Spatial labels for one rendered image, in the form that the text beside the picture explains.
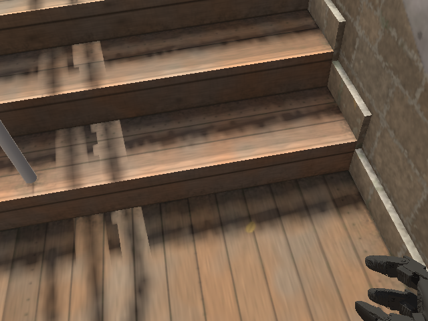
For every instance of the stairs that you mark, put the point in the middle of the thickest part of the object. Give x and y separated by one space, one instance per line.
117 104

